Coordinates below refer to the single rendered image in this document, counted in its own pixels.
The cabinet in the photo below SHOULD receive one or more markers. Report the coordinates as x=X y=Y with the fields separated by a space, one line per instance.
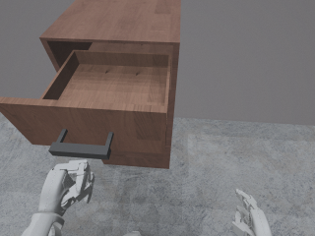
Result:
x=145 y=26

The robot right hand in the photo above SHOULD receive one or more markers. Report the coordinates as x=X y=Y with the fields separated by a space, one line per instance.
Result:
x=255 y=221

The handle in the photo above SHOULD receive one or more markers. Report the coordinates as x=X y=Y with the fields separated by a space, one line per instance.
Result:
x=59 y=148

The robot left hand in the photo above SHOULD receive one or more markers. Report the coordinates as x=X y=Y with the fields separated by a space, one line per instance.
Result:
x=76 y=177

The robot left forearm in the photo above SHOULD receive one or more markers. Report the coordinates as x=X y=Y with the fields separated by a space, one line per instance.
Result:
x=45 y=223

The drawer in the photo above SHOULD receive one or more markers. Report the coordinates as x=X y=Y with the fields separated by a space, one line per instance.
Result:
x=96 y=92

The robot left shin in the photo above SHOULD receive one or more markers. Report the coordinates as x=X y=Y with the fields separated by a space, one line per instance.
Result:
x=135 y=232

